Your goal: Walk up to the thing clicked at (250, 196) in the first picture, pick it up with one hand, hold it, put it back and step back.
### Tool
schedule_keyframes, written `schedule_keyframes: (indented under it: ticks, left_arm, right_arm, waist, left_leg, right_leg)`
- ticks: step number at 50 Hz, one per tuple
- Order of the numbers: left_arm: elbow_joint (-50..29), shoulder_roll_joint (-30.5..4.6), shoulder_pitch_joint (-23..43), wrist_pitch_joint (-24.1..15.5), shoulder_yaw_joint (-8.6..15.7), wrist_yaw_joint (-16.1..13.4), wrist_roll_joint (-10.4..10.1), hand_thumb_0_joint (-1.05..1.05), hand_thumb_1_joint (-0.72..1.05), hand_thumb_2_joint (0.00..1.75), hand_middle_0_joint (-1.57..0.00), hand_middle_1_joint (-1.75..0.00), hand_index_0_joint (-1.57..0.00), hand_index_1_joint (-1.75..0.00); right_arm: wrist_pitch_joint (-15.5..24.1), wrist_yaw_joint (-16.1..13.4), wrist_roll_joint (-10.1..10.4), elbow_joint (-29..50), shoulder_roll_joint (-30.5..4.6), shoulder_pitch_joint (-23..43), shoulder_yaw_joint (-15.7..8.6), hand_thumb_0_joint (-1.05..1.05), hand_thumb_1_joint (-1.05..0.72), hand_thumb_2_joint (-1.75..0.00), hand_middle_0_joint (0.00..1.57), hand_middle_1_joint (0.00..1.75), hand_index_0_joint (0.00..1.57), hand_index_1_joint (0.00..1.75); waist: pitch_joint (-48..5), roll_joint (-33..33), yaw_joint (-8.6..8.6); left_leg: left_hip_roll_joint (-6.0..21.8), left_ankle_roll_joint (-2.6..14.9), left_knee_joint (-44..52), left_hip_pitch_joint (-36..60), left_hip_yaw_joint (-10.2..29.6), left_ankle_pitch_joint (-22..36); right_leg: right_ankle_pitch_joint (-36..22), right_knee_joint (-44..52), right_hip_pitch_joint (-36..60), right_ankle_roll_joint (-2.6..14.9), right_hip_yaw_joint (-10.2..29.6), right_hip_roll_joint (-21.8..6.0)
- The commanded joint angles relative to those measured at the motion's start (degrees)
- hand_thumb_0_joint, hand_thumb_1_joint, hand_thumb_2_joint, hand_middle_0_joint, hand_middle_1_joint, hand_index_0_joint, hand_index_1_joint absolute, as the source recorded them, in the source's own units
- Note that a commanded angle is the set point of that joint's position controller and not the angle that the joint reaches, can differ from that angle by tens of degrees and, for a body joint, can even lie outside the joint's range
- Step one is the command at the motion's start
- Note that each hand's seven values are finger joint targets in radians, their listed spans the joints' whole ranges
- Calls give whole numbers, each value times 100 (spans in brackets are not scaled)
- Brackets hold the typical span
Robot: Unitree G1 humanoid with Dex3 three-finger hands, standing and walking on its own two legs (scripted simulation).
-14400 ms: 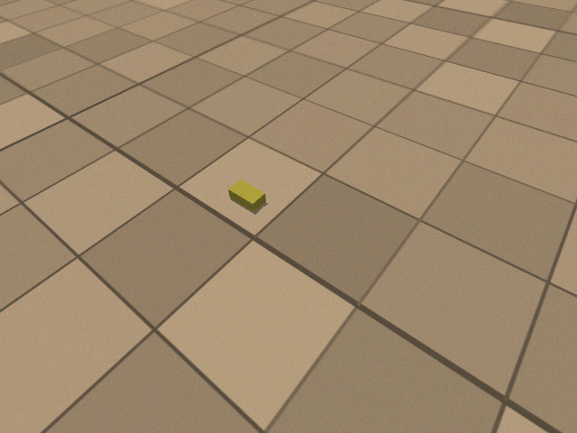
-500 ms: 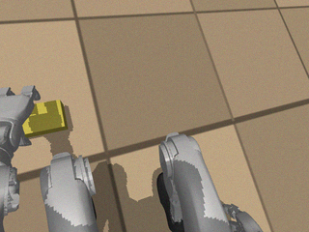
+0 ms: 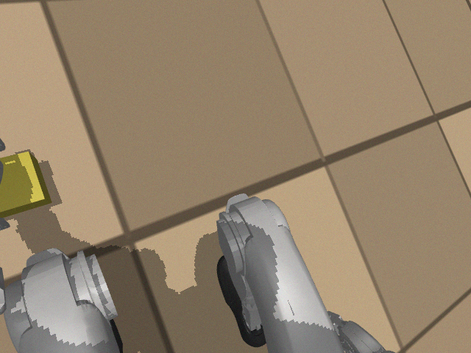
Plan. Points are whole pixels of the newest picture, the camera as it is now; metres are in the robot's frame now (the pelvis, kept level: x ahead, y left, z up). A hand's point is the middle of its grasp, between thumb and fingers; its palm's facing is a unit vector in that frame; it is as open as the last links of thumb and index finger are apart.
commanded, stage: rest palm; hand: left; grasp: from above
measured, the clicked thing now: out of the picture +0.43 +0.31 -0.27
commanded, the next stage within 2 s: close in 0.26 s
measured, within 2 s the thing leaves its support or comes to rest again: neither
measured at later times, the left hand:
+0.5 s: hand out of the picture +0.41 +0.30 -0.24, palm faces -0.44 -0.13 -0.89, open 13.6 cm
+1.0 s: hand out of the picture +0.42 +0.31 -0.25, palm faces -0.46 -0.15 -0.87, open 12.8 cm
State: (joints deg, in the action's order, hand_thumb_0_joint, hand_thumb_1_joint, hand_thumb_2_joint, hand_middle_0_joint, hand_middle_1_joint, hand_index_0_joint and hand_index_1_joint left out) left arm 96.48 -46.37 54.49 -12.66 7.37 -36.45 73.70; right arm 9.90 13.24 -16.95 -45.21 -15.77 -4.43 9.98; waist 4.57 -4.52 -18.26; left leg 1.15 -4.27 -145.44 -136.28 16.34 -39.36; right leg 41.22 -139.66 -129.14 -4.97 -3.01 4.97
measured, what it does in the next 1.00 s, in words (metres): stands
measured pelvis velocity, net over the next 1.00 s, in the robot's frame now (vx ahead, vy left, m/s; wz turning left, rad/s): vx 0.00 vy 0.01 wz -0.05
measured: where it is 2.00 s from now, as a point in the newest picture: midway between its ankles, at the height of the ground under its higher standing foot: (184, 343)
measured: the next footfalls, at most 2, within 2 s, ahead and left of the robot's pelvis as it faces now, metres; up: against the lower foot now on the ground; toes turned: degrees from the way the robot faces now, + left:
none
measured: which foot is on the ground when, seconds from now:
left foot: down 0.00-1.00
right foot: down 0.00-1.00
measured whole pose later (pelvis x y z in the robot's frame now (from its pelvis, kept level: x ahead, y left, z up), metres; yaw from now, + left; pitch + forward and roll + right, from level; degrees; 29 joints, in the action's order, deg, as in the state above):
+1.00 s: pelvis +0.00 +0.01 +0.00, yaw -3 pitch +26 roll -14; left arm 99.6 -51.7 54.8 -14.3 6.5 -37.9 73.1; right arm 14.6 17.4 -18.6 -44.5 -17.3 -2.4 13.7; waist 8.2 -6.8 -18.7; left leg 1.4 -3.2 -148.7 -135.1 18.8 -41.5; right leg 41.9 -139.8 -126.2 -5.1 -5.1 5.4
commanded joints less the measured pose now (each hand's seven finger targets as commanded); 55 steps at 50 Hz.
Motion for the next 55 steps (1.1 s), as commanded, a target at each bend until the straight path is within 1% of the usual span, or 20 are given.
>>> schedule_keyframes:
  ticks: [1, 2, 4, 6, 9, 12, 16, 17, 21, 25, 27, 28, 29, 30, 35, 41, 46, 50, 52, 55]
  left_arm:
    - [-502, -1366, 1223, -35, 101, -177, -97, 0, -45, 90, -5, -106, -9, -101]
    - [-490, -1594, 1111, -61, 312, -223, -103, 0, -45, 90, -4, -106, -9, -101]
    - [-492, -1595, 1029, -103, 377, -230, -103, 0, -46, 94, -5, -105, -9, -101]
    - [-502, -1397, 1171, -174, 175, -182, -89, 0, -46, 94, -5, -106, -9, -102]
    - [-462, -1500, 1168, -278, 242, -185, -79, 0, -46, 93, -5, -106, -9, -102]
    - [-447, -1411, 1265, -381, 101, -191, -7, 0, -47, 93, -6, -104, -8, -101]
    - [-647, -1255, 1325, -449, -75, -311, 22, 0, -47, 94, -5, -104, -8, -101]
    - [-547, -1455, 1223, -434, 47, -364, 105, 0, -47, 94, -6, -104, -8, -101]
    - [-374, -1318, 1242, -338, -120, -513, 205, 0, -40, 97, -11, -101, -13, -99]
    - [-422, -1374, 1380, -193, -114, -666, 166, 0, -37, 90, -12, -99, -15, -96]
    - [-203, -1271, 1288, -87, -202, -684, 170, 0, -37, 88, -11, -99, -14, -95]
    - [-184, -1466, 1280, -55, -26, -717, 161, 0, -37, 88, -10, -100, -14, -96]
    - [-217, -1278, 1357, -22, -194, -692, 133, 0, -38, 88, -11, -99, -15, -96]
    - [-204, -1394, 1363, 19, -86, -717, 114, 0, -38, 87, -12, -99, -15, -95]
    - [-148, -1553, 1359, 84, 59, -580, 0, 0, -33, 88, -16, -98, -19, -95]
    - [-185, -1551, 1383, -52, -22, -351, -123, 0, -30, 85, -19, -96, -22, -93]
    - [-166, -1552, 1275, -165, -95, -314, -113, 0, -26, 87, -23, -96, -25, -93]
    - [-346, -1532, 1332, -245, -161, -380, -60, 0, -21, 86, -25, -97, -29, -93]
    - [-360, -1660, 1291, -248, -38, -455, -51, 0, -19, 84, -26, -95, -30, -92]
    - [-269, -1458, 1269, -216, -113, -500, -14, 0, -18, 82, -26, -95, -30, -91]
  right_arm:
    - [110, 21, -28, 93, -1726, -872, -433, 0, -90, -90, 20, 30, 20, 30]
    - [106, 15, -32, 28, -1822, -890, -453, 0, -90, -90, 20, 30, 20, 30]
    - [81, 22, -45, 12, -1792, -937, -448, 0, -90, -90, 20, 30, 20, 30]
    - [87, 44, -49, 58, -1725, -868, -431, 0, -90, -90, 20, 30, 20, 30]
    - [86, 64, -93, -18, -1786, -1003, -421, 0, -90, -90, 20, 30, 20, 30]
    - [74, 85, -108, -5, -1725, -891, -366, 0, -90, -90, 20, 30, 20, 30]
    - [86, 92, -151, -2, -1873, -768, -423, 0, -90, -90, 20, 30, 20, 30]
    - [70, 94, -147, -61, -1864, -806, -416, 0, -90, -90, 20, 30, 20, 30]
    - [117, 168, -198, -22, -1897, -689, -379, 0, -89, -90, 20, 30, 20, 30]
    - [205, 210, -175, 26, -1928, -530, -335, 0, -89, -90, 20, 30, 20, 30]
    - [266, 246, -158, -12, -2001, -532, -382, 0, -89, -89, 20, 30, 20, 30]
    - [278, 249, -175, 3, -2028, -596, -368, 0, -89, -90, 20, 30, 20, 30]
    - [309, 276, -154, 64, -2012, -545, -367, 0, -89, -90, 20, 30, 20, 30]
    - [324, 287, -162, 44, -2029, -535, -357, 0, -89, -90, 20, 30, 20, 30]
    - [447, 323, -135, 43, -2019, -567, -319, 0, -89, -90, 20, 30, 20, 30]
    - [547, 371, -132, 54, -2014, -631, -217, 0, -89, -90, 20, 30, 20, 30]
    - [500, 380, -127, 70, -2008, -629, -115, 0, -89, -90, 20, 30, 20, 30]
    - [494, 373, -147, 92, -2129, -616, -204, 0, -89, -90, 20, 30, 20, 30]
    - [475, 375, -122, 100, -2050, -641, -146, 0, -89, -90, 20, 30, 20, 30]
    - [495, 405, -166, 127, -2123, -724, -190, 0, -89, -90, 20, 30, 20, 30]
  waist:
    - [-3901, 2249, -2]
    - [-3879, 2198, 47]
    - [-3830, 2194, 38]
    - [-3708, 2211, -57]
    - [-3667, 2237, -122]
    - [-3502, 2274, -166]
    - [-3681, 2372, -128]
    - [-3736, 2512, -70]
    - [-3473, 2408, -160]
    - [-3467, 2432, -91]
    - [-3306, 2393, -172]
    - [-3383, 2377, -156]
    - [-3300, 2315, -184]
    - [-3397, 2309, -162]
    - [-3342, 2403, -204]
    - [-3250, 2547, -282]
    - [-3274, 2404, -253]
    - [-3263, 2456, -257]
    - [-3343, 2486, -196]
    - [-3290, 2448, -319]
  left_leg:
    - [80, 474, 1232, 2961, -1049, 1110]
    - [90, 468, 1239, 2922, -1012, 1130]
    - [102, 476, 1196, 2880, -1011, 1155]
    - [113, 482, 1182, 2830, -990, 1059]
    - [111, 470, 1185, 2858, -935, 1064]
    - [112, 456, 1156, 2850, -915, 903]
    - [117, 416, 1232, 3044, -895, 1025]
    - [126, 403, 1260, 3132, -894, 1045]
    - [126, 418, 1181, 2970, -908, 993]
    - [138, 421, 1239, 2980, -911, 834]
    - [137, 409, 1207, 2934, -872, 810]
    - [144, 424, 1235, 2949, -862, 830]
    - [138, 422, 1192, 2873, -856, 801]
    - [147, 422, 1238, 2919, -835, 806]
    - [157, 402, 1201, 2997, -791, 866]
    - [175, 393, 1122, 3037, -761, 987]
    - [184, 397, 1121, 2999, -715, 1043]
    - [196, 378, 1198, 2986, -687, 888]
    - [200, 379, 1207, 2988, -698, 943]
    - [207, 371, 1154, 3064, -686, 1131]
  right_leg:
    - [-1772, 1253, 1992, 541, -996, 50]
    - [-1771, 1265, 2010, 547, -1040, 61]
    - [-1810, 1278, 2067, 536, -1027, 62]
    - [-1770, 1272, 2004, 527, -1009, 76]
    - [-1771, 1256, 2034, 524, -1074, 61]
    - [-1605, 1233, 1889, 525, -1120, 52]
    - [-1696, 1268, 1954, 527, -1157, 79]
    - [-1707, 1239, 1965, 557, -1152, 89]
    - [-1693, 1196, 1844, 537, -1172, 85]
    - [-1535, 1273, 1795, 559, -1145, 109]
    - [-1490, 1227, 1667, 540, -1182, 119]
    - [-1526, 1268, 1791, 543, -1167, 127]
    - [-1487, 1247, 1691, 532, -1171, 111]
    - [-1481, 1270, 1758, 534, -1191, 131]
    - [-1523, 1177, 1773, 535, -1203, 109]
    - [-1680, 1124, 1878, 508, -1239, 98]
    - [-1735, 1138, 1937, 499, -1285, 119]
    - [-1582, 1190, 1908, 514, -1303, 157]
    - [-1630, 1201, 1993, 522, -1274, 160]
    - [-1827, 1119, 1933, 497, -1333, 147]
